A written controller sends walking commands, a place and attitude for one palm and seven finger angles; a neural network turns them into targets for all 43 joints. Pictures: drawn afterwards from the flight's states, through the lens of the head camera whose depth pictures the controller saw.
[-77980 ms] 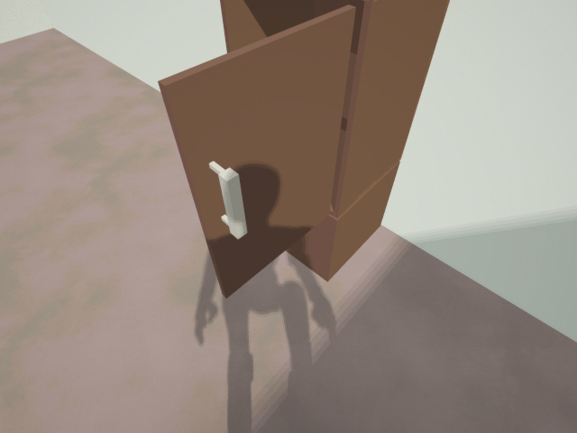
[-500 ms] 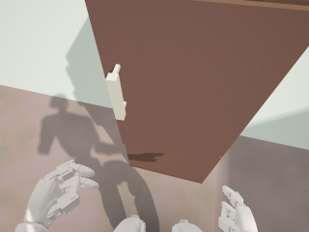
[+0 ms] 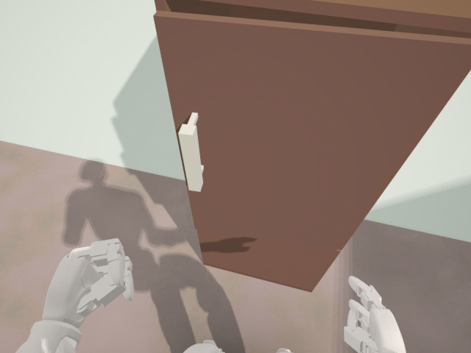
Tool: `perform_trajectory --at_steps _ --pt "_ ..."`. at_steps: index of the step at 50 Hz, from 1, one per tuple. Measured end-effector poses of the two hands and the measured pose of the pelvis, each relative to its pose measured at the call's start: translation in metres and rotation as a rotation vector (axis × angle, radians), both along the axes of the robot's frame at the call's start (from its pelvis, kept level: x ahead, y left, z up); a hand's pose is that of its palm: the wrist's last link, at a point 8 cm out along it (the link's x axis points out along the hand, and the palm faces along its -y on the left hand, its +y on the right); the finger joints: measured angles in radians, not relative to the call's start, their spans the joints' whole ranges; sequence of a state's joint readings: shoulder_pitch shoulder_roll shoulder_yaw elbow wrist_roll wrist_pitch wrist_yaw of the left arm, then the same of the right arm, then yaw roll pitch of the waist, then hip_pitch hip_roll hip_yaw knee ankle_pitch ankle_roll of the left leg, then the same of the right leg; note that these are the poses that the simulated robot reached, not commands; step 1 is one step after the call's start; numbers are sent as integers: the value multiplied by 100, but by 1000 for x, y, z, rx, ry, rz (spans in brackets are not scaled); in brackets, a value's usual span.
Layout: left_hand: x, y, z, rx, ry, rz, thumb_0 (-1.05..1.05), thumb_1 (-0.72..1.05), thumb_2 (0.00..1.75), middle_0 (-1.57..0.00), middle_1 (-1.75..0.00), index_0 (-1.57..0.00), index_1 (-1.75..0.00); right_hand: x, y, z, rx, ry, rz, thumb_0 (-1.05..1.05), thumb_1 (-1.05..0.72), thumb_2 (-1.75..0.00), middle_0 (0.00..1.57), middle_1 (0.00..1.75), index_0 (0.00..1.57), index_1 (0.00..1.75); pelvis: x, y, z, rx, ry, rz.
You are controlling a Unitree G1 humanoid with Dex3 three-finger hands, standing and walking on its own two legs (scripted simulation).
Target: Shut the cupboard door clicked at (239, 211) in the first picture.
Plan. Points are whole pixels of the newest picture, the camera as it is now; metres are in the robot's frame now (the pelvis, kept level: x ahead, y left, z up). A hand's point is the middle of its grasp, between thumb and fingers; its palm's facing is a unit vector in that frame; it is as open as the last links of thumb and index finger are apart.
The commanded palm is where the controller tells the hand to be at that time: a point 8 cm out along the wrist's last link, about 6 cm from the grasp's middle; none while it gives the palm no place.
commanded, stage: raise the hand and make a fist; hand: left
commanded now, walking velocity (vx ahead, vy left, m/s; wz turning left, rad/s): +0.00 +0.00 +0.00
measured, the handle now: (195, 153) +0.45 +0.12 +0.08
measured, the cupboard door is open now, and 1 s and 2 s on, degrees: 5 5 5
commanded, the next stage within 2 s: bring the fist close to the handle in 0.58 s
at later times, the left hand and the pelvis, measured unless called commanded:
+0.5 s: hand (110, 267) +0.23 +0.20 +0.08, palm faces -0.08 -1.00 -0.02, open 3.1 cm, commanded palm +0.20 +0.25 +0.08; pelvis +0.00 +0.02 +0.01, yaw +0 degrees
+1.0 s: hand (145, 250) +0.26 +0.16 +0.07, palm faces -0.15 -0.99 +0.00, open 3.1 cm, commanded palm +0.24 +0.22 +0.08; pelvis +0.00 +0.01 +0.01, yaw +0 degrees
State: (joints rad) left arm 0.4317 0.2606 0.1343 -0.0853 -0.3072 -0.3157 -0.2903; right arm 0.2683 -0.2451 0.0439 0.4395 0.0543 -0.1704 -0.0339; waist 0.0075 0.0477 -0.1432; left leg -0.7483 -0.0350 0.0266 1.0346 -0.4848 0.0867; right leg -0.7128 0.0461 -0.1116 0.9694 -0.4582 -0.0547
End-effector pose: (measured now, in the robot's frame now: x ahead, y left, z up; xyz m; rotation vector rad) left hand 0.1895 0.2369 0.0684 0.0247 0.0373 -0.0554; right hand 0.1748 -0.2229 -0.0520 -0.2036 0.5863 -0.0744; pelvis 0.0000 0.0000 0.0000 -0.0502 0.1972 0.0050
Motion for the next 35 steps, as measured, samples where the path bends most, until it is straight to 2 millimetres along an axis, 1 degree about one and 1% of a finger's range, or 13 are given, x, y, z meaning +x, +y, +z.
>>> perform_trajectory --at_steps 2,4,6,10,12,14,18,20,22,28,30,35 --pt "1 -4 -8 -7 39 -39 1 90 91 -125 -145 -126 -146 -1 3 0 -6 6 12 1 -90 -90 20 30 20 30 -1 2 1 -2 -3 0" --pt "4 -5 -9 -3 49 -63 1 90 91 -127 -147 -127 -147 -3 4 1 -14 14 16 1 -90 -90 20 30 20 30 -2 3 2 -3 -7 -1" --pt "7 -1 -3 5 19 -59 2 90 90 -128 -148 -128 -148 -6 5 2 -20 21 15 1 -90 -90 20 30 20 30 -2 4 3 -3 -14 -2" --pt "15 14 21 25 -78 -10 2 90 90 -129 -149 -130 -149 -10 6 3 -23 34 10 1 -90 -90 20 30 20 30 0 7 6 -6 -25 -1" --pt "19 19 26 24 -93 1 2 90 90 -129 -150 -130 -150 -12 6 3 -19 40 7 1 -90 -90 20 30 20 30 0 9 8 -7 -28 1" --pt "22 21 22 14 -63 -7 1 90 90 -129 -150 -130 -150 -14 6 3 -17 45 2 1 -90 -90 20 30 20 30 1 11 9 -7 -28 1" --pt "22 15 1 -15 56 -53 1 90 91 -129 -150 -130 -150 -17 5 5 -24 49 -9 1 -90 -90 20 30 20 30 2 15 11 -5 -26 -4" --pt "20 13 -5 -23 82 -62 1 90 91 -129 -150 -130 -150 -17 4 7 -35 49 -12 1 -90 -90 20 30 20 30 2 16 11 -4 -25 -8" --pt "19 14 -4 -21 63 -54 2 90 90 -129 -150 -130 -150 -17 4 9 -47 48 -11 1 -90 -90 20 30 20 30 2 16 11 -4 -25 -9" --pt "21 24 18 11 -74 -1 2 90 90 -130 -150 -130 -150 -12 6 7 -50 51 9 1 -90 -90 20 30 20 30 2 18 9 -9 -23 -3" --pt "22 24 17 14 -63 -7 2 90 90 -130 -150 -130 -150 -11 8 5 -40 52 11 1 -90 -90 20 30 20 30 2 19 8 -10 -21 -1" --pt "19 19 1 0 51 -51 1 90 90 -130 -150 -130 -150 -8 12 4 -22 46 9 1 -90 -90 20 30 20 30 2 19 9 -8 -19 -2"
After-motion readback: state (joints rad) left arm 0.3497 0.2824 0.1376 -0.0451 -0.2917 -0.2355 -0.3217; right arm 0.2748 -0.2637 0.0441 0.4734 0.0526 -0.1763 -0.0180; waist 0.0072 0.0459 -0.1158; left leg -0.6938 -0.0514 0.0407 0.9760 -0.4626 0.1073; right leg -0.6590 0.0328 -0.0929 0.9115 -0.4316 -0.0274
